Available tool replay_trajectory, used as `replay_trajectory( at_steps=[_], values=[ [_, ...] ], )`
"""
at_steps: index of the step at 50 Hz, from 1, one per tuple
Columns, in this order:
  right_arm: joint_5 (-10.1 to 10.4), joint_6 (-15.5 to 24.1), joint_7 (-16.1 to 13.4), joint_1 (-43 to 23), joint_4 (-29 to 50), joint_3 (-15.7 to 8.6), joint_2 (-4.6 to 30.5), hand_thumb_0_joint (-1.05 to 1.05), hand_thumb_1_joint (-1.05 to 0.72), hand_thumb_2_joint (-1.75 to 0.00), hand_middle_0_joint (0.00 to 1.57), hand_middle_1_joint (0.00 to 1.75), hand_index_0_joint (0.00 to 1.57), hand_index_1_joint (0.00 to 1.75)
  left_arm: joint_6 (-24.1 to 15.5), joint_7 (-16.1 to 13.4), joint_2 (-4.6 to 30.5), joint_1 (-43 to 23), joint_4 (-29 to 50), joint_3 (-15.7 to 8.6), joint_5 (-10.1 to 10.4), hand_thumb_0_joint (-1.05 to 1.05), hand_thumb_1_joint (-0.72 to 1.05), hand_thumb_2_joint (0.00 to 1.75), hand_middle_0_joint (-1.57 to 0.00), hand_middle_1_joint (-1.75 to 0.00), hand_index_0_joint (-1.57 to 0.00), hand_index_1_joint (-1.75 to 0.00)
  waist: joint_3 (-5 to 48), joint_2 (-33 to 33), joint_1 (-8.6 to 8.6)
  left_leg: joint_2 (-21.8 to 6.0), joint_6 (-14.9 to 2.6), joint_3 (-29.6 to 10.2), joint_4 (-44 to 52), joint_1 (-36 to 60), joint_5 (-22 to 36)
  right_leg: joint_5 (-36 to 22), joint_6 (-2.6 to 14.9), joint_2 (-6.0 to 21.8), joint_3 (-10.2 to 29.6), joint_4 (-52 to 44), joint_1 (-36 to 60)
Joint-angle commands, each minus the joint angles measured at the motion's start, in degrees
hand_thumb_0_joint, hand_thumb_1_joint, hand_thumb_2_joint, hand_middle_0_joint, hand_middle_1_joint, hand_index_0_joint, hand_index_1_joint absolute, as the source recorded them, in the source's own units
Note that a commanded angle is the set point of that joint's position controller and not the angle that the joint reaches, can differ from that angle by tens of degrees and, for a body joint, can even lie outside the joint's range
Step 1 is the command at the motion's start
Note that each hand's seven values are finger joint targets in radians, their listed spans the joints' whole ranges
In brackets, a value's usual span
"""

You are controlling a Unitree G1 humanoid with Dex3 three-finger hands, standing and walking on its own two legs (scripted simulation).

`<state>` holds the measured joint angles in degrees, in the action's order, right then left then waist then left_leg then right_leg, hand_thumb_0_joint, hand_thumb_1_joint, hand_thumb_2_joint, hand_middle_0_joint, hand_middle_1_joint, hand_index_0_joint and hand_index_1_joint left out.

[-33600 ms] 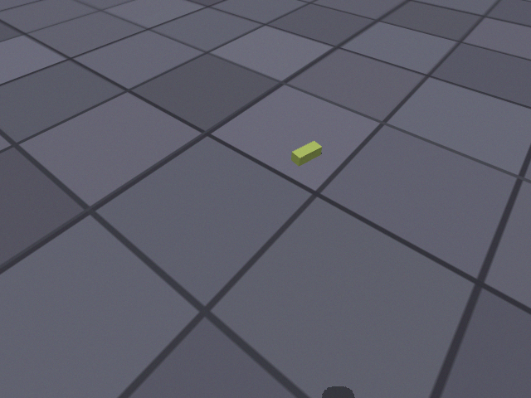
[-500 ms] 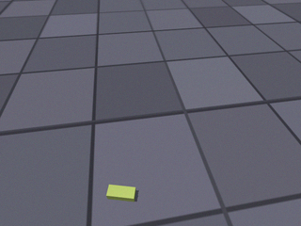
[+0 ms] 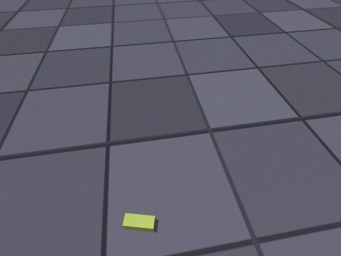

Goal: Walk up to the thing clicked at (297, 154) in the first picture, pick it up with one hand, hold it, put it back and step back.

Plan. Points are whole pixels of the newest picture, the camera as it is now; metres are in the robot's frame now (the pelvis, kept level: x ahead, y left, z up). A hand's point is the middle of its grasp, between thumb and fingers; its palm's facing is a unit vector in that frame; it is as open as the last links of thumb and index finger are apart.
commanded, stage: stand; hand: left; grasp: from above
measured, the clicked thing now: (139, 222) +0.45 +0.20 -0.75
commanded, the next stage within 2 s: step back in 1.54 s
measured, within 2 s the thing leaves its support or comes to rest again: neither
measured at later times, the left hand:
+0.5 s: hand out of the picture +0.08 +0.24 -0.16, palm faces +0.01 -0.94 -0.33, open 7.4 cm
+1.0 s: hand out of the picture +0.08 +0.24 -0.16, palm faces +0.00 -0.94 -0.34, open 7.4 cm
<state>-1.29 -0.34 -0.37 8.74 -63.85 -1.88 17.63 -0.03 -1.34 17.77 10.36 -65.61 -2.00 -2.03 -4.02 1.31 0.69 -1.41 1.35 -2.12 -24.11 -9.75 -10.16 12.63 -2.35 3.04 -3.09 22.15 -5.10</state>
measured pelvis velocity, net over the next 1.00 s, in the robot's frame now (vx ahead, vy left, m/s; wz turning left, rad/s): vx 0.02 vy -0.01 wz -0.01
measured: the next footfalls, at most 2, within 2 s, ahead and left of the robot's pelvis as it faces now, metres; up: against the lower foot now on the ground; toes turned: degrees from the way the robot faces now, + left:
none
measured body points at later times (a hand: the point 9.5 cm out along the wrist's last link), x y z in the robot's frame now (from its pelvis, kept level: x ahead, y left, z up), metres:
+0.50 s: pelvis +0.01 -0.01 +0.00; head +0.02 -0.01 +0.45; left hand +0.08 +0.29 -0.13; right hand +0.08 -0.29 -0.14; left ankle +0.04 +0.13 -0.74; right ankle +0.00 -0.14 -0.74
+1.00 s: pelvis +0.02 -0.01 +0.00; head +0.03 -0.01 +0.45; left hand +0.08 +0.29 -0.13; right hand +0.09 -0.30 -0.13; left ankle +0.04 +0.13 -0.74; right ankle +0.00 -0.14 -0.74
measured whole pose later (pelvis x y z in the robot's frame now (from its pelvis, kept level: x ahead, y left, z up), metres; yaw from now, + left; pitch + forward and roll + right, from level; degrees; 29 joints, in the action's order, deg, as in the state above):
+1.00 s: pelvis +0.02 -0.01 +0.00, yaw +0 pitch -3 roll +0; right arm -0.9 0.2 0.1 6.2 -65.1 -0.4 19.0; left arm -0.4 -0.3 18.8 6.9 -65.8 -1.7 -1.4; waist -4.0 0.6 0.3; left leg -1.9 1.9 -1.9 -20.8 -8.2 -9.7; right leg 12.3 -1.9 2.6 -3.0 19.2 -3.8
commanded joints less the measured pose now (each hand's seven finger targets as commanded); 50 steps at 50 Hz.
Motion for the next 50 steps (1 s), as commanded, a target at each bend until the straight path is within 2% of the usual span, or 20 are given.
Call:
replay_trajectory(
  at_steps=[1,5,9,12,16,19,24,25,28,32,35,37,42,44,48,50],
  values=[
    [-0.09,1.24,-0.90,-1.94,2.93,-1.50,10.36,0.00,-0.90,-0.90,0.20,0.30,0.20,0.30,-0.98,-0.63,11.03,-2.23,3.10,-2.23,0.59,0.00,0.90,0.90,-0.20,-0.30,-0.20,-0.30,1.45,-0.67,-0.13,-4.19,-2.73,-4.47,5.35,-0.42,-0.31,-1.09,2.49,4.40,5.08,-6.21,-1.74],
    [0.10,1.35,-0.88,-2.60,2.91,-1.21,10.67,0.00,-0.90,-0.90,0.20,0.30,0.20,0.30,-1.06,-0.56,11.27,-2.06,2.69,-2.27,0.63,0.00,0.90,0.90,-0.20,-0.30,-0.20,-0.30,2.07,-1.24,0.30,-4.53,-2.69,-4.50,5.54,1.13,3.05,-2.71,2.37,4.32,4.53,-5.94,-1.31],
    [0.23,1.37,-1.00,-2.51,2.56,-1.11,10.87,0.00,-0.90,-0.90,0.20,0.30,0.20,0.30,-0.93,-0.46,11.41,-2.91,2.46,-2.31,0.68,0.00,0.90,0.90,-0.20,-0.30,-0.20,-0.30,2.16,-1.33,-0.04,-4.61,-2.44,-4.20,5.53,1.54,4.14,-3.07,2.39,4.30,4.66,-6.17,-1.15],
    [0.22,1.42,-1.00,-2.13,2.27,-0.84,10.76,0.00,-0.90,-0.90,0.20,0.30,0.20,0.30,-1.10,-0.43,11.41,-3.71,2.73,-2.39,0.88,0.00,0.90,0.90,-0.20,-0.30,-0.20,-0.30,3.22,-1.10,-0.09,-4.83,-2.43,-3.81,5.16,1.93,7.64,-6.47,2.24,4.56,4.88,-6.07,0.47],
    [0.24,1.47,-1.11,-2.26,1.96,-0.67,11.14,0.00,-0.90,-0.90,0.20,0.30,0.20,0.30,-0.92,-0.29,11.33,-4.02,2.51,-2.42,0.91,0.00,0.90,0.90,-0.20,-0.30,-0.20,-0.30,2.94,-0.69,-0.10,-4.95,-2.49,-3.62,5.60,1.47,6.91,-6.72,2.34,4.51,4.69,-6.05,0.91],
    [0.38,1.54,-1.09,-2.54,1.97,-0.65,11.06,0.00,-0.90,-0.90,0.20,0.30,0.20,0.30,-0.98,-0.27,11.22,-3.93,2.35,-2.36,0.96,0.00,0.90,0.90,-0.20,-0.30,-0.20,-0.30,3.89,-1.08,0.04,-5.19,-2.39,-3.66,5.31,2.65,10.01,-8.02,2.18,4.46,4.37,-6.04,1.37],
    [0.28,1.51,-1.07,-3.82,2.29,-0.65,11.81,0.00,-0.90,-0.90,0.20,0.30,0.20,0.30,-0.88,-0.07,11.63,-4.92,2.63,-2.44,0.75,0.00,0.90,0.90,-0.20,-0.30,-0.20,-0.30,2.71,-0.77,-0.11,-5.22,-2.39,-3.75,6.16,1.87,5.77,-4.75,2.28,4.37,4.32,-6.61,-0.01],
    [0.40,1.50,-1.02,-3.40,2.09,-0.63,11.54,0.00,-0.90,-0.90,0.20,0.30,0.20,0.30,-0.90,-0.14,11.51,-4.79,2.46,-2.34,0.71,0.00,0.90,0.90,-0.20,-0.30,-0.20,-0.30,3.10,-0.66,-0.14,-5.41,-2.29,-4.08,6.14,2.11,6.66,-4.53,2.28,4.41,4.20,-6.60,0.44],
    [0.35,1.57,-1.01,-4.26,2.10,-0.80,12.13,0.00,-0.90,-0.90,0.20,0.30,0.20,0.30,-0.90,0.05,11.47,-4.66,2.49,-2.27,0.71,0.00,0.90,0.90,-0.20,-0.30,-0.20,-0.30,2.63,-0.27,-0.10,-5.32,-2.31,-4.02,6.25,2.04,4.59,-3.56,2.33,4.23,4.25,-6.94,-0.42],
    [0.36,1.63,-0.85,-4.64,2.23,-0.73,11.99,0.00,-0.90,-0.90,0.20,0.30,0.20,0.30,-1.24,0.07,11.86,-5.11,2.96,-2.23,0.77,0.00,0.90,0.90,-0.20,-0.30,-0.20,-0.30,4.22,-0.98,-0.19,-5.49,-2.41,-3.68,5.32,3.02,9.24,-6.94,2.31,4.54,4.27,-6.86,0.28],
    [0.33,1.67,-0.83,-4.94,2.18,-0.76,12.20,0.00,-0.90,-0.90,0.20,0.30,0.20,0.30,-1.28,0.05,12.17,-5.31,3.10,-2.24,0.88,0.00,0.90,0.90,-0.20,-0.30,-0.20,-0.30,4.59,-0.63,-0.22,-5.57,-2.46,-3.67,5.26,3.32,9.39,-7.53,2.39,4.71,4.37,-6.78,0.44],
    [0.35,1.51,-0.78,-4.39,1.85,-0.69,12.17,0.00,-0.90,-0.90,0.20,0.30,0.20,0.30,-1.20,0.13,12.16,-5.41,2.99,-2.17,0.86,0.00,0.90,0.90,-0.20,-0.30,-0.20,-0.30,3.56,-0.97,-0.62,-5.34,-2.24,-3.51,5.80,2.55,6.89,-5.33,2.33,4.58,4.37,-7.14,0.02],
    [0.32,1.57,-0.63,-4.72,1.89,-0.60,12.37,0.00,-0.90,-0.90,0.20,0.30,0.20,0.30,-1.26,0.22,12.60,-5.32,3.27,-2.11,0.84,0.00,0.90,0.90,-0.20,-0.30,-0.20,-0.30,3.75,-0.67,-0.35,-5.50,-2.21,-3.80,6.40,2.14,7.30,-5.37,2.47,4.71,4.30,-6.83,0.23],
    [0.31,1.54,-0.62,-4.78,1.90,-0.68,12.70,0.00,-0.90,-0.90,0.20,0.30,0.20,0.30,-1.20,0.29,12.37,-5.26,3.12,-2.05,0.91,0.00,0.90,0.90,-0.20,-0.30,-0.20,-0.30,3.52,-0.73,-0.48,-5.40,-2.32,-3.78,6.54,1.67,5.36,-4.20,2.44,4.61,4.36,-7.15,0.09],
    [0.35,1.69,-0.57,-4.95,1.97,-0.58,12.72,0.00,-0.90,-0.90,0.20,0.30,0.20,0.30,-1.43,0.33,12.69,-5.22,3.55,-2.03,0.95,0.00,0.90,0.90,-0.20,-0.30,-0.20,-0.30,5.05,-0.75,-0.29,-5.71,-2.48,-3.60,5.86,2.99,9.69,-7.57,2.54,4.97,4.35,-6.43,0.77],
    [0.36,1.76,-0.57,-4.64,1.73,-0.58,12.95,0.00,-0.90,-0.90,0.20,0.30,0.20,0.30,-1.38,0.39,12.63,-4.97,3.42,-1.93,1.04,0.00,0.90,0.90,-0.20,-0.30,-0.20,-0.30,4.90,-0.61,-0.40,-5.72,-2.30,-3.57,5.83,3.14,10.27,-7.43,2.53,4.89,4.27,-6.40,0.87]
  ],
)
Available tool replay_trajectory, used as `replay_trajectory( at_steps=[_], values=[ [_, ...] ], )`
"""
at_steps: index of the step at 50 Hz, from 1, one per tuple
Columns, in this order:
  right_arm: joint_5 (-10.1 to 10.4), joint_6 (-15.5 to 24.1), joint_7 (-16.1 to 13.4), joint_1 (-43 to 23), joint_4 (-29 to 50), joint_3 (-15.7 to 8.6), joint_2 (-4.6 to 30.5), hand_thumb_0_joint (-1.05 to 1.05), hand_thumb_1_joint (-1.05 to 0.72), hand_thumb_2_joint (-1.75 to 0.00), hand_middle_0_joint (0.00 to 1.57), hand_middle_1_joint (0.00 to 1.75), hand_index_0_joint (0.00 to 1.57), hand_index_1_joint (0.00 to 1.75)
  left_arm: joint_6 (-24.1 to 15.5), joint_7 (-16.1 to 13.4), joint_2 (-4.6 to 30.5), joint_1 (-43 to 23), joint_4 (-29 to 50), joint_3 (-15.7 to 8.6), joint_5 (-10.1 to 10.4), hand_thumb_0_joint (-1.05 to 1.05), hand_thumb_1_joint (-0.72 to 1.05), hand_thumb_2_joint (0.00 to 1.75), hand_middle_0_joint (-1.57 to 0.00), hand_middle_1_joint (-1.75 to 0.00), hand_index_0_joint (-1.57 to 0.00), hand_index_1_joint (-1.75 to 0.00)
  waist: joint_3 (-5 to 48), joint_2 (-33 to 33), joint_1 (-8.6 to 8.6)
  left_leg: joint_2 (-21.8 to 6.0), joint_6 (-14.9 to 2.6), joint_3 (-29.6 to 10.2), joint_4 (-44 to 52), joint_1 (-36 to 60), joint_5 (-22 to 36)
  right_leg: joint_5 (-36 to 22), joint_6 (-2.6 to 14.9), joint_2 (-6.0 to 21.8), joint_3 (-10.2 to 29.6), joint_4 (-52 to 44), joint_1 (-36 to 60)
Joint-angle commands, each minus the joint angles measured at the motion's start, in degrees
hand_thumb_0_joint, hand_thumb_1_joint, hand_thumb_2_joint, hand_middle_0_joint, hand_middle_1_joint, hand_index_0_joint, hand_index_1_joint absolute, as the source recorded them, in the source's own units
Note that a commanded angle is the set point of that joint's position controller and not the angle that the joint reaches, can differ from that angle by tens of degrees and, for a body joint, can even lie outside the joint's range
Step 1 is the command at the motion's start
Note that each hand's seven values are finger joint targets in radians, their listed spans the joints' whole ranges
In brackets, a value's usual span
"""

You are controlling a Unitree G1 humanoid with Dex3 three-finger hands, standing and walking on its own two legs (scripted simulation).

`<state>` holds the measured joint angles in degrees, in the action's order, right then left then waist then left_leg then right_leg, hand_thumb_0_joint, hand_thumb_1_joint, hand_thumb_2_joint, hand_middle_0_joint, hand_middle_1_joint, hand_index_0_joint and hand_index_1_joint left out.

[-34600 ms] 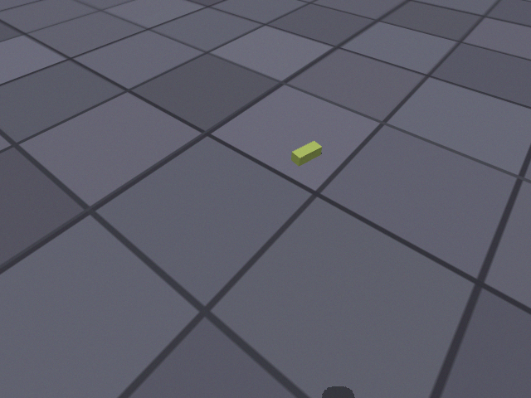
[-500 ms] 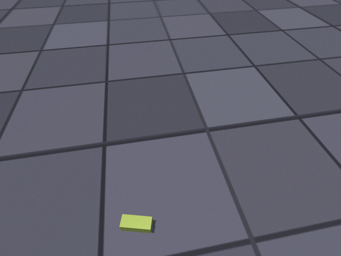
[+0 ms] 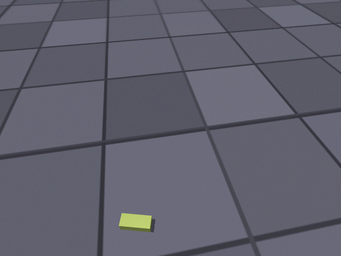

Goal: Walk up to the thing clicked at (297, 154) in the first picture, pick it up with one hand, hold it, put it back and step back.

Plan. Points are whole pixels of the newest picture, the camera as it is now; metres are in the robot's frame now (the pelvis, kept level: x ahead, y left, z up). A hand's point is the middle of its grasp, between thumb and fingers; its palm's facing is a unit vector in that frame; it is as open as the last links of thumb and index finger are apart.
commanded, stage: stand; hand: left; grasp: from above
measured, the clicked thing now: (136, 222) +0.43 +0.21 -0.75
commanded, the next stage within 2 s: step back in 0.54 s
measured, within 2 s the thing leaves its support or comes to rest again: neither
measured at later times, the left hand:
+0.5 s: hand out of the picture +0.07 +0.25 -0.16, palm faces -0.01 -0.94 -0.34, open 7.4 cm
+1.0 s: hand out of the picture +0.08 +0.30 -0.18, palm faces -0.03 -0.93 -0.38, open 7.4 cm
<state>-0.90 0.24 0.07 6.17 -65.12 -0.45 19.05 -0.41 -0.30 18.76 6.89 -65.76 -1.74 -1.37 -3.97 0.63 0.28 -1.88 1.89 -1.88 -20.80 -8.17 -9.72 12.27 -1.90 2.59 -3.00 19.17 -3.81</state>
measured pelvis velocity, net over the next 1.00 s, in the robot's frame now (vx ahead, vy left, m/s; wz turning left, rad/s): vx -0.07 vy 0.04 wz -0.01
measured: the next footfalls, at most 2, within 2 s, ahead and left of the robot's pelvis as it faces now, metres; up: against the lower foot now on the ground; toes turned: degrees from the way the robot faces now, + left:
right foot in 1.20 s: -0.10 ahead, -0.10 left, +0.00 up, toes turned -2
left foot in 1.52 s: -0.16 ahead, +0.15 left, +0.00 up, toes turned -2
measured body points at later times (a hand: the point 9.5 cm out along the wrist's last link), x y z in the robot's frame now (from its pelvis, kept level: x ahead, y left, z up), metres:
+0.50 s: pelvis +0.00 +0.00 +0.00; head +0.01 +0.00 +0.45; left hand +0.07 +0.30 -0.13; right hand +0.08 -0.30 -0.14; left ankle +0.02 +0.14 -0.75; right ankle -0.02 -0.14 -0.75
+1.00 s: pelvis -0.07 +0.04 -0.02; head +0.01 +0.06 +0.42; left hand +0.08 +0.35 -0.15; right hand +0.01 -0.28 -0.13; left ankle -0.02 +0.13 -0.75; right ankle -0.10 -0.11 -0.67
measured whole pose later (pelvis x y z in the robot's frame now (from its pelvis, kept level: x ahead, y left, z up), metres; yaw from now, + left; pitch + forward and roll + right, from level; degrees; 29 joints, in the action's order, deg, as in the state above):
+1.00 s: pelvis -0.07 +0.04 -0.02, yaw -1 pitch -1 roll -1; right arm -1.5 -2.0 0.2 7.7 -52.2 -3.0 20.5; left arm 2.9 -1.9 23.3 1.9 -51.5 -3.9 -0.3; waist -11.8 -2.0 -1.0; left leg 0.5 -2.6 0.2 -36.9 -20.6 -15.1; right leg 31.0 1.0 -5.7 7.8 67.2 -26.2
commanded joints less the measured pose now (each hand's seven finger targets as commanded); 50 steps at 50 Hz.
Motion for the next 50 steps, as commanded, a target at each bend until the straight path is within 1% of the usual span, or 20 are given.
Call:
replay_trajectory(
  at_steps=[1,21,24,26,27,30,33,35,36,37,38,39,40,41,42,43,45,46,48,50],
  values=[
    [0.03,1.21,-1.07,-2.46,3.03,-2.04,11.52,0.00,-0.90,-0.90,0.20,0.30,0.20,0.30,-0.93,-0.67,11.65,-1.72,3.65,-2.19,0.36,0.00,0.90,0.90,-0.20,-0.30,-0.20,-0.30,5.10,0.14,0.08,-5.32,-2.79,-3.87,2.52,1.91,10.66,-7.81,2.21,5.38,4.16,-3.16,-0.48],
    [0.04,1.00,-0.77,-2.26,3.10,-1.96,11.54,0.00,-0.90,-0.90,0.20,0.30,0.20,0.30,-1.14,-0.54,12.26,-1.68,4.29,-1.95,0.49,0.00,0.90,0.90,-0.20,-0.30,-0.20,-0.30,3.94,-0.10,-0.11,-5.11,-2.51,-3.88,3.18,0.79,7.89,-5.28,2.28,5.36,4.10,-3.97,-1.07],
    [0.07,1.01,-0.70,-2.15,3.05,-1.89,11.79,0.00,-0.90,-0.90,0.20,0.30,0.20,0.30,-1.08,-0.41,12.06,-1.73,4.35,-1.89,0.40,0.00,0.90,0.90,-0.20,-0.30,-0.20,-0.30,3.41,0.35,-0.21,-4.80,-2.44,-3.99,3.98,-0.53,4.58,-3.94,2.29,5.38,4.30,-4.21,-1.05],
    [0.05,1.12,-0.69,-2.61,3.26,-2.00,12.03,0.00,-0.90,-0.90,0.20,0.30,0.20,0.30,-1.10,-0.48,12.41,-1.18,4.11,-2.04,0.45,0.00,0.90,0.90,-0.20,-0.30,-0.20,-0.30,4.64,-0.43,0.10,-5.21,-2.89,-4.18,3.20,1.01,7.54,-6.05,2.33,5.48,4.16,-3.77,-0.71],
    [0.70,0.18,-0.27,-4.13,5.03,-3.12,14.91,0.00,-0.90,-0.90,0.20,0.30,0.20,0.30,-0.66,-0.70,16.84,-1.88,5.24,-4.58,1.71,0.00,0.90,0.90,-0.20,-0.30,-0.20,-0.30,-0.67,-1.40,-0.12,-4.02,-4.30,-4.05,-3.60,-3.40,19.65,-17.25,3.14,4.92,4.56,1.65,-4.12],
    [1.58,-0.62,-0.15,-1.68,7.20,-3.51,13.39,0.00,-0.90,-0.90,0.20,0.30,0.20,0.30,-0.15,-1.11,15.81,-1.32,8.07,-5.20,2.09,0.00,0.90,0.90,-0.20,-0.30,-0.20,-0.30,5.92,-2.20,-0.76,-2.67,-4.90,-1.76,-11.15,-2.14,23.59,-23.77,6.08,6.27,4.25,4.87,-2.53],
    [1.38,-1.87,-0.07,-0.24,9.39,-4.43,13.37,0.00,-0.90,-0.90,0.20,0.30,0.20,0.30,0.83,-1.06,16.42,-4.30,11.86,-5.45,1.40,0.00,0.90,0.90,-0.20,-0.30,-0.20,-0.30,8.35,-5.52,-1.43,1.01,-4.95,0.62,-19.84,-3.19,11.77,-21.16,10.43,11.07,8.17,4.95,-6.28],
    [1.12,-2.69,0.20,1.61,10.54,-4.90,13.04,0.00,-0.90,-0.90,0.20,0.30,0.20,0.30,1.34,-1.13,17.46,-7.02,14.42,-5.67,0.69,0.00,0.90,0.90,-0.20,-0.30,-0.20,-0.30,7.24,-9.58,-1.78,3.48,-5.19,0.46,-27.14,-3.64,-3.51,-19.64,13.92,15.34,11.01,5.51,-12.06],
    [1.00,-2.92,0.42,3.43,10.98,-5.10,12.89,0.00,-0.90,-0.90,0.20,0.30,0.20,0.30,1.46,-1.12,17.74,-8.44,15.61,-5.62,0.24,0.00,0.90,0.90,-0.20,-0.30,-0.20,-0.30,6.71,-11.51,-2.64,3.48,-5.59,-0.17,-28.38,-3.94,-11.48,-18.47,14.71,16.68,11.61,6.27,-14.23],
    [0.97,-3.06,0.64,5.04,11.39,-5.42,13.13,0.00,-0.90,-0.90,0.20,0.30,0.20,0.30,1.59,-1.11,18.20,-9.71,16.38,-5.67,0.00,0.00,0.90,0.90,-0.20,-0.30,-0.20,-0.30,5.79,-11.89,-3.32,3.01,-5.86,-0.83,-28.85,-3.79,-14.02,-17.06,14.55,16.99,11.11,7.61,-16.67],
    [0.99,-3.03,0.81,6.52,11.48,-5.55,13.08,0.00,-0.90,-0.90,0.20,0.30,0.20,0.30,1.70,-1.20,18.14,-10.91,17.06,-5.55,0.00,0.00,0.90,0.90,-0.20,-0.30,-0.20,-0.30,4.43,-12.23,-3.93,2.26,-6.08,-0.72,-25.55,-4.00,-10.74,-14.79,13.11,15.70,10.01,9.57,-17.47],
    [0.89,-2.63,0.82,6.91,11.64,-5.69,13.35,0.00,-0.90,-0.90,0.20,0.30,0.20,0.30,1.92,-1.16,17.01,-10.01,17.49,-5.16,0.20,0.00,0.90,0.90,-0.20,-0.30,-0.20,-0.30,3.85,-9.98,-3.37,1.12,-6.03,-0.62,-18.59,-5.16,0.09,-11.84,10.57,12.29,7.92,13.79,-15.40],
    [0.09,-2.13,0.62,5.93,12.32,-6.16,15.49,0.00,-0.90,-0.90,0.20,0.30,0.20,0.30,2.36,-1.13,14.77,-7.56,17.56,-4.87,0.85,0.00,0.90,0.90,-0.20,-0.30,-0.20,-0.30,2.95,-0.51,-2.34,-4.70,-7.50,-8.25,-8.81,-7.83,15.45,-5.33,6.75,4.77,3.89,24.45,-14.70],
    [-0.64,-1.50,0.44,4.39,13.65,-7.03,19.59,0.00,-0.90,-0.90,0.20,0.30,0.20,0.30,2.95,-1.41,11.78,-5.45,18.05,-4.41,1.70,0.00,0.90,0.90,-0.20,-0.30,-0.20,-0.30,2.79,10.55,-1.41,-12.49,-10.88,-21.22,-2.33,-4.90,27.56,13.94,4.53,-5.76,3.96,34.41,-21.10],
    [-0.56,-0.97,0.21,4.95,14.21,-7.60,22.39,0.00,-0.90,-0.90,0.20,0.30,0.20,0.30,3.15,-1.97,11.97,-4.69,17.99,-4.76,1.32,0.00,0.90,0.90,-0.20,-0.30,-0.20,-0.30,6.30,11.00,-2.22,-16.59,-14.99,-26.70,-2.53,-2.81,32.77,26.11,4.49,-8.17,11.14,41.64,-21.50],
    [-0.68,-0.79,-0.10,4.27,14.91,-7.83,22.24,0.00,-0.90,-0.90,0.20,0.30,0.20,0.30,3.26,-2.40,12.41,-4.61,17.55,-4.52,1.11,0.00,0.90,0.90,-0.20,-0.30,-0.20,-0.30,7.73,9.74,-2.40,-17.11,-15.67,-27.51,-1.92,-2.99,30.53,26.94,4.73,-8.66,15.24,46.47,-22.22],
    [-0.56,-0.65,-1.09,-1.32,16.90,-6.77,18.36,0.00,-0.90,-0.90,0.20,0.30,0.20,0.30,3.18,-2.62,13.29,-0.33,16.27,-4.47,1.69,0.00,0.90,0.90,-0.20,-0.30,-0.20,-0.30,8.66,7.56,0.80,-14.54,-15.33,-18.47,-5.95,-0.26,28.06,21.76,4.46,-7.11,15.37,51.56,-24.83],
    [-0.79,-0.64,-1.39,-1.37,17.71,-6.68,17.36,0.00,-0.90,-0.90,0.20,0.30,0.20,0.30,3.24,-2.46,13.63,0.43,16.01,-4.48,1.72,0.00,0.90,0.90,-0.20,-0.30,-0.20,-0.30,8.22,7.70,0.99,-12.69,-14.55,-15.52,-6.31,-1.51,25.48,19.41,4.10,-6.89,14.65,51.96,-23.96],
    [-0.79,-0.53,-1.67,0.05,18.62,-6.47,15.87,0.00,-0.90,-0.90,0.20,0.30,0.20,0.30,3.10,-2.15,14.42,1.53,16.42,-4.98,1.11,0.00,0.90,0.90,-0.20,-0.30,-0.20,-0.30,8.62,6.47,0.47,-12.50,-15.52,-14.60,-6.43,0.82,23.14,18.15,2.75,-6.65,12.91,51.82,-23.76],
    [-0.75,-0.46,-1.94,3.48,18.59,-6.59,15.45,0.00,-0.90,-0.90,0.20,0.30,0.20,0.30,2.67,-1.81,13.83,0.39,18.10,-5.06,0.80,0.00,0.90,0.90,-0.20,-0.30,-0.20,-0.30,8.94,5.35,-1.55,-13.28,-16.90,-14.69,-7.61,5.93,25.15,19.22,1.38,-5.94,12.22,46.05,-25.37]
  ],
)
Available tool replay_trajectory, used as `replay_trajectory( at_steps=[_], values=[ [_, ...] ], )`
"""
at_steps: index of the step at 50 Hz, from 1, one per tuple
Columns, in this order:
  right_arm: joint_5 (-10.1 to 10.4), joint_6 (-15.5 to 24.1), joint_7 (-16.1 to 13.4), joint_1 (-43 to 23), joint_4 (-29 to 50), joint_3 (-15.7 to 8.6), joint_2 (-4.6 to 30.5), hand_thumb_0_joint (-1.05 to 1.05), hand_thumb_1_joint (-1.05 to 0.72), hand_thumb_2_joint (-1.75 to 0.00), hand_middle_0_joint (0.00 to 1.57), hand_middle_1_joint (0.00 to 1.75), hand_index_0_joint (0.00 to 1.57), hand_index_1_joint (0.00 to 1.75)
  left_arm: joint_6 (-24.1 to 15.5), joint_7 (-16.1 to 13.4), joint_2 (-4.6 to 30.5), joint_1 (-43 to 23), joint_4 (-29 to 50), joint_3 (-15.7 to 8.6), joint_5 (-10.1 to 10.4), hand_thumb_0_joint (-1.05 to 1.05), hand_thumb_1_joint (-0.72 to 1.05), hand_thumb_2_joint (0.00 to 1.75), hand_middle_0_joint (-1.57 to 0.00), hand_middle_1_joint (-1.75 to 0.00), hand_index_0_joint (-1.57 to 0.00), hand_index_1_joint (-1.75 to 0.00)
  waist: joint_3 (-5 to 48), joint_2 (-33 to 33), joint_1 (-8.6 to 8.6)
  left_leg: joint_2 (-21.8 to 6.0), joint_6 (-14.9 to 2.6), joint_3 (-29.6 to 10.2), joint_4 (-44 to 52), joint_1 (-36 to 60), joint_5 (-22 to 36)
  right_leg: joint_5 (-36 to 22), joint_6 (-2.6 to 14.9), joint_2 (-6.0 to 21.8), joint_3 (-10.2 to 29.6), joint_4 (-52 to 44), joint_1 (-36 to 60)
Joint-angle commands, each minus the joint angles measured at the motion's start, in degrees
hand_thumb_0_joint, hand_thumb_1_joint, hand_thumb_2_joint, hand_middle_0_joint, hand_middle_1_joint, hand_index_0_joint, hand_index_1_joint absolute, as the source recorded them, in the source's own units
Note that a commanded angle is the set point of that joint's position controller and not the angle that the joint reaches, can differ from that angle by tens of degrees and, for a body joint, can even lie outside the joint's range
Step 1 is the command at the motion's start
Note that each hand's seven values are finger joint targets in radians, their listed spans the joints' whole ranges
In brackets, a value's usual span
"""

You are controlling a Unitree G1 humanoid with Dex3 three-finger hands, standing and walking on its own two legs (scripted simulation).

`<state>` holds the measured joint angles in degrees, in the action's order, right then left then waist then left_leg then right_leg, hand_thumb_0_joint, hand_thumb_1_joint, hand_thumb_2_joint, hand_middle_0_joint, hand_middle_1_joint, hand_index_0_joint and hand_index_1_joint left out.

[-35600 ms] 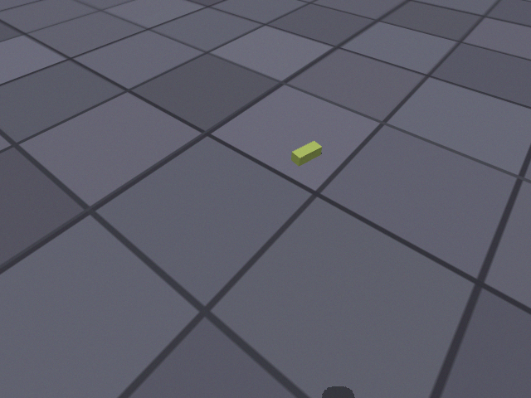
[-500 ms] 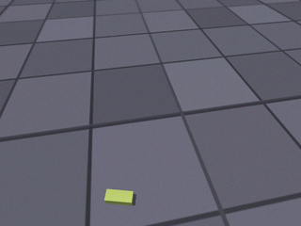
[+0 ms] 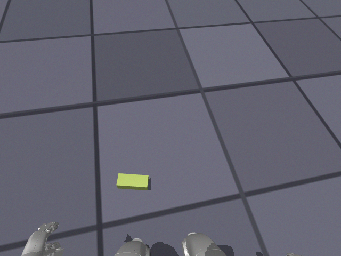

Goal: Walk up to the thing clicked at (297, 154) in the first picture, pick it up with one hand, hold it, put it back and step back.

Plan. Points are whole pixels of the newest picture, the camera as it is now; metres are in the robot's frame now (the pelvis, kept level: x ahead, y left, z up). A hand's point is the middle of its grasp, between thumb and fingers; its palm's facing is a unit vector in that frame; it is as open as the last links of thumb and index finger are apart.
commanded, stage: step back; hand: left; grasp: from above
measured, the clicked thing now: (133, 181) +0.50 +0.18 -0.73
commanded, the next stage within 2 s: none
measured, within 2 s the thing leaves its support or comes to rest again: neither
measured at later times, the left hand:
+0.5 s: hand out of the picture +0.00 +0.26 -0.14, palm faces -0.01 -0.91 -0.42, open 7.4 cm
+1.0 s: hand out of the picture -0.18 +0.23 -0.14, palm faces -0.06 -0.91 -0.41, open 7.4 cm
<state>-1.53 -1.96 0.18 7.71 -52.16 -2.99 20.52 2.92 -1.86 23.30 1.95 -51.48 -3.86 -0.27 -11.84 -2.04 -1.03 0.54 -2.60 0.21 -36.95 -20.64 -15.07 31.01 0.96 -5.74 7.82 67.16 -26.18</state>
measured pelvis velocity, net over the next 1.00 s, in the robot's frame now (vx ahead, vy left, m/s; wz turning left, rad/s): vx -0.27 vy -0.03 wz -0.06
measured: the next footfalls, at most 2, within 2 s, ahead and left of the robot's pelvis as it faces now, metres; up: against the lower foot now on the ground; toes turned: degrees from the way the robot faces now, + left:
right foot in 0.20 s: -0.04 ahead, -0.13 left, +0.00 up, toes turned -1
left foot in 0.52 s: -0.09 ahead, +0.11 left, +0.00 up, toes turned -2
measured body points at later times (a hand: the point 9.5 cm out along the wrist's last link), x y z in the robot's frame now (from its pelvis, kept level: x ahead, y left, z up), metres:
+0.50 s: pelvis -0.11 -0.01 +0.00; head -0.05 -0.01 +0.44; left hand +0.00 +0.31 -0.11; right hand -0.03 -0.33 -0.13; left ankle -0.13 +0.12 -0.71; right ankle -0.08 -0.13 -0.72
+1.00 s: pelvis -0.27 -0.03 +0.00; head -0.23 -0.05 +0.44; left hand -0.18 +0.28 -0.11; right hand -0.16 -0.35 -0.13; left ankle -0.20 +0.11 -0.67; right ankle -0.26 -0.15 -0.72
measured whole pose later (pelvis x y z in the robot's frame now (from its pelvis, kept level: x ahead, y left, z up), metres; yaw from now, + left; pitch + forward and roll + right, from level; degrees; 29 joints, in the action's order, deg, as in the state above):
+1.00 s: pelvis -0.27 -0.03 +0.00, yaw -3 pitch -3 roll +1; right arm -0.2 -3.5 -1.0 7.2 -48.3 -3.2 23.7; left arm 1.8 0.2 20.1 12.1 -49.0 -3.8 -2.3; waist -9.2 2.0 1.0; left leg 4.3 0.2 -8.0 -59.3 -30.5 -27.2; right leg 20.6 1.1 -0.6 1.8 40.0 -16.4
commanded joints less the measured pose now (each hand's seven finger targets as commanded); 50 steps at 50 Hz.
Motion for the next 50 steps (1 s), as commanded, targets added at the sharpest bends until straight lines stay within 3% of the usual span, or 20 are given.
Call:
replay_trajectory(
  at_steps=[1,6,9,10,11,12,15,19,24,26,27,28,31,38,43,44,45,46,47,50],
  values=[
    [0.00,1.72,-2.10,2.53,5.64,-4.04,14.14,0.00,-0.90,-0.90,0.20,0.30,0.20,0.30,-0.81,-0.10,8.87,4.88,4.05,-2.96,-0.30,0.00,0.90,0.90,-0.20,-0.30,-0.20,-0.30,16.07,7.66,-0.68,-15.92,-12.70,-15.61,8.38,17.93,31.01,0.39,-1.83,2.57,0.97,-4.56,-2.32],
    [0.05,1.01,-1.79,0.43,7.14,-3.71,15.89,0.00,-0.90,-0.90,0.20,0.30,0.20,0.30,-1.62,0.75,8.14,8.37,3.69,-3.52,-0.57,0.00,0.90,0.90,-0.20,-0.30,-0.20,-0.30,17.07,11.73,-0.63,-14.64,-10.53,-13.89,7.81,13.16,21.54,-4.12,-1.22,4.30,-5.90,-25.07,7.33],
    [1.08,0.33,-1.32,-0.96,7.36,-3.20,15.35,0.00,-0.90,-0.90,0.20,0.30,0.20,0.30,-2.32,1.03,8.64,15.32,1.28,-3.91,-1.47,0.00,0.90,0.90,-0.20,-0.30,-0.20,-0.30,17.95,9.78,2.18,-11.13,-4.94,-11.04,4.55,2.22,9.86,-17.28,1.62,5.48,-6.41,-41.21,20.02],
    [1.43,0.31,-1.10,-1.03,7.84,-2.58,13.10,0.00,-0.90,-0.90,0.20,0.30,0.20,0.30,-2.65,0.97,12.20,14.87,2.23,-4.75,-2.40,0.00,0.90,0.90,-0.20,-0.30,-0.20,-0.30,15.56,-0.08,1.99,-6.20,-0.93,-8.05,-1.81,-7.94,0.34,-14.25,4.86,14.15,7.62,-44.02,20.94],
    [1.73,0.37,-1.46,-4.36,8.54,-2.57,11.69,0.00,-0.90,-0.90,0.20,0.30,0.20,0.30,-2.40,1.11,18.24,11.10,4.18,-6.05,-1.64,0.00,0.90,0.90,-0.20,-0.30,-0.20,-0.30,11.50,-13.79,4.18,5.14,1.93,-2.02,-15.94,-9.30,-16.13,-17.37,14.88,26.53,22.27,-50.30,10.98],
    [1.06,0.14,-1.92,-4.23,7.59,-3.27,13.40,0.00,-0.90,-0.90,0.20,0.30,0.20,0.30,-2.83,0.94,18.82,7.77,6.76,-6.00,-2.24,0.00,0.90,0.90,-0.20,-0.30,-0.20,-0.30,8.35,-11.78,3.84,4.27,2.79,-8.61,-27.21,-7.19,-20.59,-23.18,18.65,30.88,27.03,-50.70,3.99],
    [2.20,0.36,-1.74,2.83,4.73,-2.65,12.11,0.00,-0.90,-0.90,0.20,0.30,0.20,0.30,-3.00,0.19,12.36,0.07,8.55,-4.58,-1.67,0.00,0.90,0.90,-0.20,-0.30,-0.20,-0.30,8.77,-4.62,-1.41,7.01,2.29,-10.05,-32.51,-7.43,-12.35,-37.40,11.50,19.63,6.08,-43.87,8.54],
    [1.59,0.72,-1.91,1.89,5.71,-1.96,12.21,0.00,-0.90,-0.90,0.20,0.30,0.20,0.30,-2.64,-0.25,10.47,5.65,9.57,-4.21,-2.01,0.00,0.90,0.90,-0.20,-0.30,-0.20,-0.30,12.22,-6.14,2.87,4.75,3.75,-6.82,-21.85,-8.58,-13.94,-43.46,11.01,18.48,3.59,-39.30,20.27],
    [0.60,1.56,-1.56,6.27,4.84,-2.58,10.96,0.00,-0.90,-0.90,0.20,0.30,0.20,0.30,-1.34,-0.07,12.05,5.74,10.63,-3.78,-0.73,0.00,0.90,0.90,-0.20,-0.30,-0.20,-0.30,15.44,-7.95,1.07,1.57,1.94,-0.09,8.58,3.55,-3.49,-45.03,8.94,18.07,2.42,-31.18,21.08],
    [-0.80,2.16,-1.58,6.59,5.21,-4.17,15.00,0.00,-0.90,-0.90,0.20,0.30,0.20,0.30,-0.74,0.35,9.38,6.85,11.64,-2.87,-0.17,0.00,0.90,0.90,-0.20,-0.30,-0.20,-0.30,16.54,1.38,0.87,-7.09,-1.18,-12.40,13.30,12.92,14.90,-29.48,3.28,11.96,-0.01,-24.63,8.30],
    [-0.25,2.10,-1.05,3.22,6.48,-5.07,21.27,0.00,-0.90,-0.90,0.20,0.30,0.20,0.30,-0.92,0.25,7.96,5.76,12.33,-2.71,0.27,0.00,0.90,0.90,-0.20,-0.30,-0.20,-0.30,15.49,13.64,0.72,-18.27,-8.78,-25.65,15.40,11.47,22.97,-7.23,0.56,1.45,-6.24,-17.08,1.12],
    [-0.19,2.27,-0.91,3.91,6.77,-5.47,22.94,0.00,-0.90,-0.90,0.20,0.30,0.20,0.30,-0.88,-0.47,9.86,2.20,11.58,-3.81,-0.40,0.00,0.90,0.90,-0.20,-0.30,-0.20,-0.30,15.03,15.46,-2.82,-23.33,-15.29,-32.85,16.71,6.25,26.53,8.07,0.16,0.32,0.05,-5.47,2.21],
    [-0.39,2.19,-1.68,-1.75,7.34,-3.49,15.75,0.00,-0.90,-0.90,0.20,0.30,0.20,0.30,-0.70,-0.42,8.86,7.26,9.23,-3.76,0.49,0.00,0.90,0.90,-0.20,-0.30,-0.20,-0.30,13.29,7.86,2.21,-15.27,-10.23,-16.27,11.46,10.66,29.16,0.65,1.13,0.42,4.36,4.12,-3.41],
    [-0.12,1.91,-2.22,1.44,8.48,-3.74,15.45,0.00,-0.90,-0.90,0.20,0.30,0.20,0.30,-1.51,0.49,8.51,8.65,9.59,-3.87,-0.40,0.00,0.90,0.90,-0.20,-0.30,-0.20,-0.30,14.12,10.89,-0.72,-16.64,-12.67,-14.76,8.60,16.87,27.46,-0.68,-2.49,3.51,-0.64,-11.64,-1.18],
    [0.64,0.36,-1.48,-2.65,9.76,-3.92,17.08,0.00,-0.90,-0.90,0.20,0.30,0.20,0.30,-2.19,1.21,8.03,17.22,4.44,-4.30,-0.90,0.00,0.90,0.90,-0.20,-0.30,-0.20,-0.30,17.33,13.76,2.99,-12.00,-6.71,-10.35,4.17,4.81,12.55,-16.14,0.13,4.42,-8.62,-40.73,17.31],
    [0.99,0.11,-1.41,-1.57,9.72,-3.19,15.00,0.00,-0.90,-0.90,0.20,0.30,0.20,0.30,-2.62,1.11,10.14,16.77,4.56,-4.87,-1.78,0.00,0.90,0.90,-0.20,-0.30,-0.20,-0.30,16.47,9.53,2.50,-8.96,-3.38,-9.27,1.41,-2.74,5.07,-16.79,1.21,6.01,-4.47,-41.87,21.22],
    [1.34,0.06,-1.32,-0.85,10.47,-2.35,11.59,0.00,-0.90,-0.90,0.20,0.30,0.20,0.30,-2.88,1.15,14.62,15.84,5.44,-6.09,-2.57,0.00,0.90,0.90,-0.20,-0.30,-0.20,-0.30,14.08,-4.81,2.19,0.11,0.76,-6.17,-9.47,-14.52,-9.64,-13.31,5.25,17.47,13.72,-45.46,22.02],
    [1.31,-0.04,-2.40,-4.48,11.35,-2.97,12.07,0.00,-0.90,-0.90,0.20,0.30,0.20,0.30,-2.45,1.04,21.30,11.85,8.07,-7.26,-2.24,0.00,0.90,0.90,-0.20,-0.30,-0.20,-0.30,11.41,-15.17,5.81,5.18,2.70,-7.06,-23.57,-11.53,-20.92,-15.54,16.11,30.29,26.97,-51.01,6.36],
    [1.26,-0.25,-2.54,-3.81,10.25,-3.63,14.09,0.00,-0.90,-0.90,0.20,0.30,0.20,0.30,-2.75,0.79,19.38,8.70,9.35,-6.63,-2.04,0.00,0.90,0.90,-0.20,-0.30,-0.20,-0.30,8.28,-10.16,4.08,3.73,3.21,-12.79,-31.55,-8.64,-19.82,-17.03,17.00,30.85,26.65,-51.66,0.53],
    [1.69,0.12,-2.29,3.24,6.83,-2.97,12.99,0.00,-0.90,-0.90,0.20,0.30,0.20,0.30,-2.75,0.23,12.90,0.86,10.48,-5.17,-2.12,0.00,0.90,0.90,-0.20,-0.30,-0.20,-0.30,8.71,-5.82,-1.04,6.65,3.08,-10.55,-35.13,-7.75,-11.59,-29.04,9.83,19.23,6.39,-43.82,4.51]
  ],
)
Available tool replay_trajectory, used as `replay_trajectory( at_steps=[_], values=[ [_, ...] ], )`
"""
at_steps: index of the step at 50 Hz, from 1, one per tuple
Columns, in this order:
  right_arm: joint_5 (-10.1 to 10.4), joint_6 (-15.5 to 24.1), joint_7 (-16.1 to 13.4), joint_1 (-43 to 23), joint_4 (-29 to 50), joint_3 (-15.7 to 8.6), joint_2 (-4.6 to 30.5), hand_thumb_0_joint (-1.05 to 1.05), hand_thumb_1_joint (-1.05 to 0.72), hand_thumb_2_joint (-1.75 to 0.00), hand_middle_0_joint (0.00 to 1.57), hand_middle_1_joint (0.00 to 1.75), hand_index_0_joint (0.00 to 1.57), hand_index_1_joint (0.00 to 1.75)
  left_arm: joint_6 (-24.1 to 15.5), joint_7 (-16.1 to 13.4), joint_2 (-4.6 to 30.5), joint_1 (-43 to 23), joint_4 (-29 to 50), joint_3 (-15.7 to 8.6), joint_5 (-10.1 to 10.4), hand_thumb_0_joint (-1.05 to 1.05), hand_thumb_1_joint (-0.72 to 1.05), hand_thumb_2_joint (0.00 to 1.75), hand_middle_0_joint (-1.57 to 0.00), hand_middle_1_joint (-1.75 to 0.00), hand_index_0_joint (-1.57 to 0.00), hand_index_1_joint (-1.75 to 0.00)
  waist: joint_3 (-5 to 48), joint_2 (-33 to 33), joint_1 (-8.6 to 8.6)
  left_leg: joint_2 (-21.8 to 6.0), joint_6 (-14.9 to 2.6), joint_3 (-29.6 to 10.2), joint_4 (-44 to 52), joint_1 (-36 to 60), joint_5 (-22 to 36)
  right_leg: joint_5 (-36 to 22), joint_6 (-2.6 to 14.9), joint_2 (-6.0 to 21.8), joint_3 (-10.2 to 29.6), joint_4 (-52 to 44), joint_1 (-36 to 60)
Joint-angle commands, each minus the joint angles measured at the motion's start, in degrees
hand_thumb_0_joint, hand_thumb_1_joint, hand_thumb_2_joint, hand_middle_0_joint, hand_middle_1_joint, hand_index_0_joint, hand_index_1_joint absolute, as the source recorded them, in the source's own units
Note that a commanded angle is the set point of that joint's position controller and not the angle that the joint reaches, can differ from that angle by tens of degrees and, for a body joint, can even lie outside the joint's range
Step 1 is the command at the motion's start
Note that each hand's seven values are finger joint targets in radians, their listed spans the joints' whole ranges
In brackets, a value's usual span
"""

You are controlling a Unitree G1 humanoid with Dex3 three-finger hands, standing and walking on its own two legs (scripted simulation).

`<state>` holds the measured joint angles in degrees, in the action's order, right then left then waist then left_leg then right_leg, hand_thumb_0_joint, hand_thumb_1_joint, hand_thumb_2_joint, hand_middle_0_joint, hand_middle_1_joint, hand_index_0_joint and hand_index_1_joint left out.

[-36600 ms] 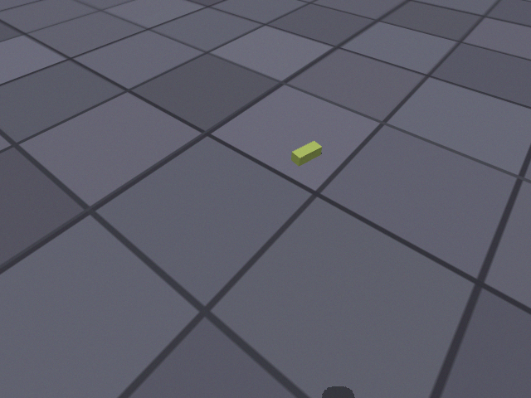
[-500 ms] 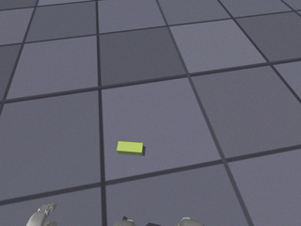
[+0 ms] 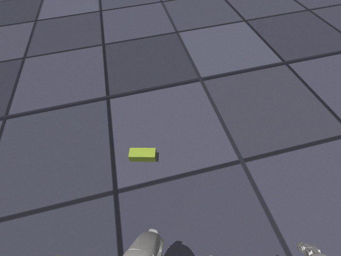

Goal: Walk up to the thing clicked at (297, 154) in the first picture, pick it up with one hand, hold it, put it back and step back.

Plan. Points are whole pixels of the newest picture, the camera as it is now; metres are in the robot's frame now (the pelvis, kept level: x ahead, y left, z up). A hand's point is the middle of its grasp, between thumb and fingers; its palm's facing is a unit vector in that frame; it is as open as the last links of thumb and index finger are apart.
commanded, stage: step back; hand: left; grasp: from above
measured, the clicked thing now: (142, 154) +0.75 +0.25 -0.72
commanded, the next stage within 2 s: stand in 1.84 s
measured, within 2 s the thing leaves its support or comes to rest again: neither
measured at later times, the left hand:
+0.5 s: hand out of the picture -0.09 +0.29 -0.14, palm faces +0.05 -0.92 -0.39, open 7.4 cm
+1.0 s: hand out of the picture -0.27 +0.26 -0.13, palm faces +0.11 -0.89 -0.44, open 7.4 cm
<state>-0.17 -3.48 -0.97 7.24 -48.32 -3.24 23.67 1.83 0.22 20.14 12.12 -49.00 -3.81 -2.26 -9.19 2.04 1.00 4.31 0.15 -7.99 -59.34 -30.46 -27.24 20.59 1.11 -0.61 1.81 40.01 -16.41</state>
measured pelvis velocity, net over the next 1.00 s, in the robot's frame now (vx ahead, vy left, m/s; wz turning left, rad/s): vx -0.31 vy -0.03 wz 0.11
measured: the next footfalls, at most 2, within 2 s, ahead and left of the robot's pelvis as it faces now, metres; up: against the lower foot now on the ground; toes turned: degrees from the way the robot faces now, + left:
left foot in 0.26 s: -0.07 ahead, +0.13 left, +0.00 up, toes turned +3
right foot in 0.62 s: -0.25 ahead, -0.14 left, +0.00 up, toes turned +4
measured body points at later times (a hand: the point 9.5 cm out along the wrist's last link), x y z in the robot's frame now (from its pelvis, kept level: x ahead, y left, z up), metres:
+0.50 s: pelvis -0.17 +0.00 +0.01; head -0.12 +0.02 +0.45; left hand -0.09 +0.33 -0.11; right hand -0.05 -0.30 -0.10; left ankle -0.11 +0.13 -0.72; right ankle -0.20 -0.13 -0.65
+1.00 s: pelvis -0.31 -0.03 +0.00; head -0.30 -0.03 +0.45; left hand -0.28 +0.31 -0.10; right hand -0.22 -0.33 -0.13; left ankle -0.33 +0.10 -0.72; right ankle -0.27 -0.13 -0.72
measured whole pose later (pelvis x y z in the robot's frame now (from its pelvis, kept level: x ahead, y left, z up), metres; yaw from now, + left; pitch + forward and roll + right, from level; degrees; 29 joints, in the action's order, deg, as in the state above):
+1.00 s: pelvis -0.31 -0.03 +0.00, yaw +6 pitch -4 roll +2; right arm -1.9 -1.7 0.8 12.9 -56.5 -3.3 21.4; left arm 0.6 0.1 22.6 11.9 -50.9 -4.0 -2.8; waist -5.8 -0.6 2.0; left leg 2.3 0.1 -0.9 -33.9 -11.8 -19.4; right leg 18.9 1.4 3.9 -3.1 39.9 -17.8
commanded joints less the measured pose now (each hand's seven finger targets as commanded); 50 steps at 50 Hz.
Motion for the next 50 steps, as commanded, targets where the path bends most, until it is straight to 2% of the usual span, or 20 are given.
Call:
replay_trajectory(
  at_steps=[1,6,9,12,13,14,15,18,26,30,31,32,33,34,36,37,44,48,49,50],
  values=[
    [0.03,1.96,-1.19,4.45,2.71,-2.57,10.05,0.00,-0.90,-0.90,0.20,0.30,0.20,0.30,-1.69,-1.91,15.93,-8.01,8.42,-5.26,-0.27,0.00,0.90,0.90,-0.20,-0.30,-0.20,-0.30,7.15,-10.55,-1.84,2.60,0.96,-1.36,-12.46,2.26,0.41,-20.53,10.13,13.78,11.77,-15.25,-2.52],
    [-0.86,1.99,-1.06,2.15,3.69,-2.16,8.93,0.00,-0.90,-0.90,0.20,0.30,0.20,0.30,-1.12,-2.81,14.93,-1.57,7.71,-4.86,-0.23,0.00,0.90,0.90,-0.20,-0.30,-0.20,-0.30,9.67,-11.99,2.39,-0.38,1.58,1.51,3.03,0.06,-4.33,-26.46,11.68,16.12,12.48,-12.88,11.34],
    [-1.07,1.99,-0.56,6.44,2.71,-2.50,8.83,0.00,-0.90,-0.90,0.20,0.30,0.20,0.30,-0.72,-2.95,16.37,-4.47,8.83,-4.79,0.14,0.00,0.90,0.90,-0.20,-0.30,-0.20,-0.30,12.13,-14.97,0.34,-3.49,0.08,4.72,16.23,8.13,-2.23,-26.91,10.54,16.98,12.46,-11.11,9.18],
    [-1.62,2.41,-0.29,11.52,-0.14,-3.45,9.33,0.00,-0.90,-0.90,0.20,0.30,0.20,0.30,0.52,-2.26,14.62,-5.79,9.16,-3.47,1.09,0.00,0.90,0.90,-0.20,-0.30,-0.20,-0.30,13.28,-9.01,-2.32,-2.71,-1.85,8.01,35.36,19.38,13.38,-17.94,5.71,12.56,8.02,-4.05,1.54],
    [-2.56,2.53,-0.22,9.89,0.70,-4.37,13.05,0.00,-0.90,-0.90,0.20,0.30,0.20,0.30,0.75,-1.99,12.15,-3.78,9.20,-2.80,1.37,0.00,0.90,0.90,-0.20,-0.30,-0.20,-0.30,12.64,0.93,-1.31,-13.07,-5.47,-7.91,38.40,22.83,14.96,-6.46,2.40,6.81,5.15,3.87,-8.39],
    [-1.90,2.07,0.52,4.97,2.37,-5.28,20.45,0.00,-0.90,-0.90,0.20,0.30,0.20,0.30,0.51,-2.54,13.32,-7.50,9.68,-3.58,1.98,0.00,0.90,0.90,-0.20,-0.30,-0.20,-0.30,10.71,13.91,-3.00,-25.39,-15.47,-22.15,42.66,12.51,17.79,14.99,-0.11,-3.25,-1.10,16.58,-10.29],
    [-2.48,2.54,0.40,3.47,3.03,-5.51,20.56,0.00,-0.90,-0.90,0.20,0.30,0.20,0.30,0.58,-3.02,14.92,-10.13,8.83,-4.58,0.90,0.00,0.90,0.90,-0.20,-0.30,-0.20,-0.30,7.68,10.48,-4.36,-28.36,-19.24,-27.60,44.33,5.02,16.84,17.82,-0.26,-3.16,7.68,26.93,-8.17],
    [-2.62,2.91,-0.64,-3.20,3.59,-2.93,13.45,0.00,-0.90,-0.90,0.20,0.30,0.20,0.30,1.06,-2.48,13.26,-2.61,4.78,-4.32,2.25,0.00,0.90,0.90,-0.20,-0.30,-0.20,-0.30,6.70,2.90,1.70,-19.50,-12.79,-8.60,38.27,8.46,25.18,8.25,0.51,-4.90,9.69,35.59,-10.44],
    [-2.12,1.85,-0.31,2.12,2.96,-3.31,12.86,0.00,-0.90,-0.90,0.20,0.30,0.20,0.30,-0.27,-1.40,12.14,-2.18,3.93,-3.28,1.14,0.00,0.90,0.90,-0.20,-0.30,-0.20,-0.30,11.65,8.58,-2.98,-19.02,-14.48,-6.34,34.25,25.44,27.86,10.29,-2.97,-1.40,1.47,8.33,-7.67],
    [-1.01,0.46,-0.06,-2.37,3.84,-3.34,14.01,0.00,-0.90,-0.90,0.20,0.30,0.20,0.30,-0.73,-1.03,11.02,7.76,-1.29,-3.00,0.86,0.00,0.90,0.90,-0.20,-0.30,-0.20,-0.30,16.29,10.40,1.39,-16.94,-9.52,-2.48,29.52,20.07,25.66,-2.85,-0.03,-0.72,-3.45,-17.24,6.26],
    [-0.63,0.43,0.15,-2.65,4.26,-2.48,11.30,0.00,-0.90,-0.90,0.20,0.30,0.20,0.30,-1.08,-1.19,13.56,7.19,-1.18,-3.71,0.14,0.00,0.90,0.90,-0.20,-0.30,-0.20,-0.30,14.26,5.21,1.28,-13.69,-6.15,-0.68,25.88,12.08,20.02,-4.54,1.29,2.27,2.65,-17.85,8.88],
    [-0.10,1.04,-0.01,-3.37,6.05,-1.65,7.89,0.00,-0.90,-0.90,0.20,0.30,0.20,0.30,-1.09,-1.15,19.33,5.74,0.04,-5.29,-0.70,0.00,0.90,0.90,-0.20,-0.30,-0.20,-0.30,11.36,-10.85,1.59,-3.66,-2.05,2.97,16.83,-0.36,6.46,-4.56,5.79,12.95,18.79,-19.41,9.05],
    [-0.40,0.81,-1.09,-5.30,6.12,-2.28,8.06,0.00,-0.90,-0.90,0.20,0.30,0.20,0.30,-0.83,-1.35,24.90,1.52,2.35,-6.48,-0.79,0.00,0.90,0.90,-0.20,-0.30,-0.20,-0.30,7.69,-19.05,4.46,0.26,0.40,1.66,3.47,-0.63,-7.76,-4.36,15.05,24.95,30.60,-24.29,-3.94],
    [-0.52,0.59,-1.31,-5.19,5.42,-3.01,10.10,0.00,-0.90,-0.90,0.20,0.30,0.20,0.30,-1.25,-1.55,23.21,-0.63,3.84,-5.90,-0.56,0.00,0.90,0.90,-0.20,-0.30,-0.20,-0.30,4.99,-14.28,3.06,-1.21,0.78,-4.38,-4.96,1.34,-7.44,-5.51,16.44,26.20,30.26,-24.99,-9.60],
    [-0.08,1.09,-1.01,-0.60,2.59,-2.41,9.46,0.00,-0.90,-0.90,0.20,0.30,0.20,0.30,-1.92,-1.92,16.54,-6.73,4.54,-3.93,-0.25,0.00,0.90,0.90,-0.20,-0.30,-0.20,-0.30,6.09,-5.89,-2.11,2.02,-0.08,-3.10,-7.70,1.26,-0.39,-22.04,9.74,15.17,11.75,-15.88,-3.19],
    [-0.21,1.35,-0.87,0.59,2.08,-2.08,8.77,0.00,-0.90,-0.90,0.20,0.30,0.20,0.30,-2.15,-2.04,15.80,-6.52,4.34,-4.14,-0.47,0.00,0.90,0.90,-0.20,-0.30,-0.20,-0.30,7.11,-7.60,-1.94,2.17,0.24,-1.36,-8.06,2.11,1.49,-20.65,8.43,13.59,9.28,-15.11,-2.28],
    [-1.94,2.78,0.36,-1.56,1.05,-2.21,8.79,0.00,-0.90,-0.90,0.20,0.30,0.20,0.30,-2.84,-1.41,17.15,1.40,2.68,-5.06,-0.74,0.00,0.90,0.90,-0.20,-0.30,-0.20,-0.30,7.22,-12.02,4.34,-3.32,1.21,4.10,15.64,3.09,-3.85,12.96,10.15,15.91,15.58,-19.54,8.46],
    [-1.69,4.21,0.97,6.66,-4.47,-3.22,8.40,0.00,-0.90,-0.90,0.20,0.30,0.20,0.30,-1.98,-0.53,15.38,-2.08,2.63,-3.35,-0.22,0.00,0.90,0.90,-0.20,-0.30,-0.20,-0.30,7.52,-9.04,-0.90,-2.05,-1.95,8.98,38.47,25.65,6.93,12.13,5.95,11.77,7.91,-15.77,-4.62],
    [-2.21,4.61,0.92,7.83,-4.96,-3.94,10.47,0.00,-0.90,-0.90,0.20,0.30,0.20,0.30,-2.08,-0.34,12.48,-1.29,2.42,-2.46,-0.14,0.00,0.90,0.90,-0.20,-0.30,-0.20,-0.30,8.55,-1.80,-1.46,-7.24,-3.56,-0.92,39.20,31.19,1.55,12.53,3.34,8.92,4.52,-10.36,-12.24],
    [-2.35,4.85,0.93,5.05,-4.13,-3.84,14.08,0.00,-0.90,-0.90,0.20,0.30,0.20,0.30,-2.28,-0.23,11.22,-4.84,2.05,-2.18,1.17,0.00,0.90,0.90,-0.20,-0.30,-0.20,-0.30,7.05,7.37,-2.35,-18.04,-9.31,-19.48,45.45,22.01,-19.86,12.57,-0.22,2.10,-1.82,-1.04,-14.66]
  ],
)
